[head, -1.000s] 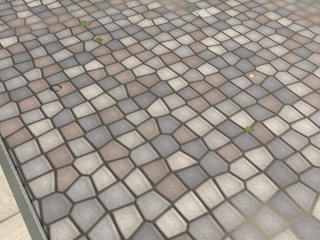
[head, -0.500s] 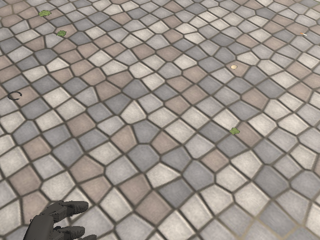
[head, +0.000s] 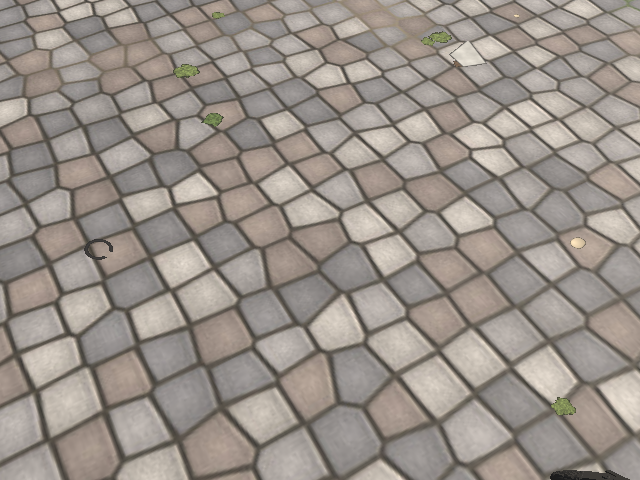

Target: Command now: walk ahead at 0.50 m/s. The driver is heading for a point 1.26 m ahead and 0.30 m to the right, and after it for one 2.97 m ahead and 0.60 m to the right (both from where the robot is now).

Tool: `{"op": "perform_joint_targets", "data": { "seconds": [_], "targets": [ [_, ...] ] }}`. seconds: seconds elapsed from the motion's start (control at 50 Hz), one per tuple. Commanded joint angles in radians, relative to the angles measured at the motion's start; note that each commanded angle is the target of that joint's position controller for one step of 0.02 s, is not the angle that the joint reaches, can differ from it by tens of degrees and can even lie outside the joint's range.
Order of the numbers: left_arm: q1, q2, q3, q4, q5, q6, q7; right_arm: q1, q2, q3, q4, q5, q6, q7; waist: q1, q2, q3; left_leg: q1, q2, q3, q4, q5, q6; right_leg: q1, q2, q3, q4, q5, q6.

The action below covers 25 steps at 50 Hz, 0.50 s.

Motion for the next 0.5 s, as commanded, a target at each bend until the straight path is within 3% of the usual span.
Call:
{"op": "perform_joint_targets", "data": {
  "seconds": [0.02, 0.04, 0.06, 0.08, 0.1, 0.12, 0.14, 0.16, 0.18, 0.22, 0.28, 0.36, 0.44, 0.5],
  "targets": [
    [0.026, 0.185, 0.043, -0.024, -0.003, 0.012, 0.01, -0.067, -0.11, -0.025, -0.091, 0.003, -0.024, 0.014, -0.042, -0.107, 0.032, 0.015, -0.03, 0.016, -0.044, -0.11, 0.039, 0.048, -0.327, 0.14, 0.052, 0.516, -0.137],
    [0.003, 0.192, 0.044, -0.028, -0.003, 0.018, 0.011, 0.018, -0.137, -0.039, -0.07, 0.002, -0.025, 0.013, -0.096, -0.117, -0.024, 0.146, -0.063, 0.046, -0.066, -0.123, 0.063, 0.044, -0.305, 0.116, 0.155, 0.691, -0.12],
    [0.002, 0.168, 0.033, -0.034, 0.002, 0.021, 0.01, 0.175, -0.187, -0.064, -0.025, -0.002, -0.026, 0.004, -0.17, -0.1, -0.13, 0.397, -0.065, 0.045, -0.07, -0.094, 0.098, -0.037, -0.249, 0.086, 0.346, 0.748, -0.092],
    [0.007, 0.114, 0.009, -0.065, 0.026, 0.016, 0.01, 0.368, -0.266, -0.086, 0.006, -0.018, -0.023, -0.009, -0.234, 0.012, -0.301, 0.731, 0.136, -0.171, -0.022, -0.059, 0.166, -0.262, -0.181, 0.049, 0.669, 0.464, -0.057],
    [0.139, -0.008, -0.023, -0.065, 0.011, -0.007, 0.0, 0.395, -0.307, -0.094, 0.03, -0.019, -0.016, -0.004, -0.159, 0.278, -0.42, 1.032, 0.341, -0.625, -0.135, -0.271, 0.305, -0.651, -0.003, 0.067, 0.977, -0.244, -0.004],
    [0.062, 0.121, 0.006, -0.052, -0.018, -0.023, -0.002, 0.386, -0.194, -0.066, 0.015, -0.015, -0.015, -0.006, -0.211, 0.143, -0.359, 0.979, 0.318, -0.635, -0.199, -0.372, 0.262, -0.75, -0.049, 0.194, 1.076, -0.278, -0.015],
    [-0.03, 0.163, 0.022, -0.084, -0.04, -0.032, -0.002, 0.313, -0.162, -0.054, 0.008, -0.017, -0.017, -0.011, -0.201, 0.101, -0.211, 0.849, 0.289, -0.469, -0.222, -0.319, 0.216, -0.798, -0.093, 0.178, 1.08, -0.185, -0.023],
    [-0.071, 0.15, 0.021, -0.091, -0.035, -0.032, 0.004, 0.242, -0.145, -0.047, 0.001, -0.02, -0.019, -0.012, -0.168, 0.033, -0.137, 0.714, 0.25, -0.357, -0.254, -0.221, 0.194, -0.764, -0.141, 0.153, 1.038, -0.095, -0.014],
    [-0.084, 0.137, 0.027, -0.089, -0.021, -0.024, 0.007, 0.195, -0.117, -0.042, 0.001, -0.021, -0.022, -0.01, -0.141, 0.027, -0.075, 0.614, 0.215, -0.27, -0.293, -0.167, 0.183, -0.736, -0.168, 0.151, 0.985, -0.036, -0.004],
    [-0.038, 0.095, 0.028, -0.077, -0.021, 0.004, 0.006, 0.156, -0.093, -0.038, 0.01, -0.031, -0.035, -0.008, -0.095, 0.058, -0.049, 0.506, 0.176, -0.159, -0.358, -0.116, 0.171, -0.644, -0.198, 0.152, 0.948, 0.03, 0.01],
    [-0.064, 0.06, 0.027, -0.098, -0.017, 0.032, 0.008, 0.152, -0.114, -0.048, 0.036, -0.032, -0.046, -0.014, -0.076, 0.036, 0.002, 0.455, 0.173, -0.037, -0.403, -0.007, 0.18, -0.692, -0.206, 0.154, 0.896, 0.099, 0.03],
    [-0.161, 0.048, 0.024, -0.142, -0.006, 0.027, -0.006, 0.161, -0.14, -0.056, 0.056, -0.033, -0.038, -0.032, -0.094, 0.021, 0.035, 0.476, 0.144, 0.099, -0.426, 0.028, 0.161, -0.724, -0.198, 0.128, 0.665, 0.299, 0.04],
    [-0.304, 0.025, 0.011, -0.203, -0.001, 0.022, -0.032, 0.219, -0.173, -0.066, 0.082, -0.019, -0.02, -0.045, -0.15, -0.006, 0.073, 0.558, 0.168, 0.172, -0.42, 0.049, 0.15, -0.725, -0.182, 0.048, 0.486, 0.369, 0.02],
    [-0.358, 0.035, 0.013, -0.25, -0.004, 0.023, -0.05, 0.25, -0.19, -0.076, 0.1, -0.003, 0.005, -0.047, -0.154, 0.0, 0.084, 0.681, 0.206, 0.198, -0.357, 0.145, 0.136, -0.76, -0.166, 0.016, 0.429, 0.287, -0.012]
  ]
}}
